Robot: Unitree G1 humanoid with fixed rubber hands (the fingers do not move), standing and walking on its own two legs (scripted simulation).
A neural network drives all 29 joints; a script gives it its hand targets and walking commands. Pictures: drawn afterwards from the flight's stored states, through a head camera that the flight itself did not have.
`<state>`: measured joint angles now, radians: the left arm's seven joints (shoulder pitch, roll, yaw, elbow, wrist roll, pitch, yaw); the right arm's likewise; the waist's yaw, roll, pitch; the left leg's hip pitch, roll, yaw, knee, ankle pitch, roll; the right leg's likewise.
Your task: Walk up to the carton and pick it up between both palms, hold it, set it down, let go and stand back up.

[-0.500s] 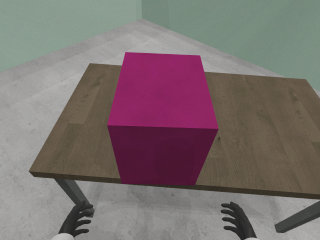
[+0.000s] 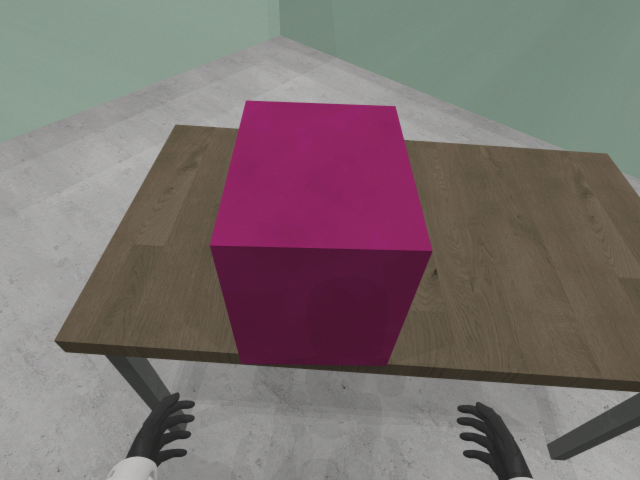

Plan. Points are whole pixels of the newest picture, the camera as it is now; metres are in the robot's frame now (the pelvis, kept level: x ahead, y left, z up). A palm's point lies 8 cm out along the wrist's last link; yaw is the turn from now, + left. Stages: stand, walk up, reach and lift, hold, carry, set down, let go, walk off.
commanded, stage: stand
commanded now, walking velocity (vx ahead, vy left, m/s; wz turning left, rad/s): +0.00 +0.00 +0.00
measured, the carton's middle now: (317, 236) +0.48 +0.02 +0.01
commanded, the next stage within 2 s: none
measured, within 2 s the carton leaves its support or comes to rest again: neither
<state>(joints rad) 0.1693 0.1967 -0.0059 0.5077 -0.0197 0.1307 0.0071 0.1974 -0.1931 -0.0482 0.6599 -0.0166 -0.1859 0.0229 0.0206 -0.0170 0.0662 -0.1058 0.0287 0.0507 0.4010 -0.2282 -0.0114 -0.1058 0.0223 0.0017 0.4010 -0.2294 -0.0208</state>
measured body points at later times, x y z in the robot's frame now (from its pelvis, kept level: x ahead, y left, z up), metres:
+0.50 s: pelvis +0.00 +0.01 +0.00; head +0.00 +0.02 +0.45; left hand +0.07 +0.26 -0.13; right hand +0.06 -0.24 -0.13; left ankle +0.00 +0.12 -0.74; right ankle +0.00 -0.11 -0.74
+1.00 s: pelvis -0.01 +0.02 +0.00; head -0.01 +0.02 +0.45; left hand -0.02 +0.25 -0.16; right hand -0.01 -0.21 -0.15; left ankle +0.00 +0.12 -0.74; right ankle +0.00 -0.11 -0.74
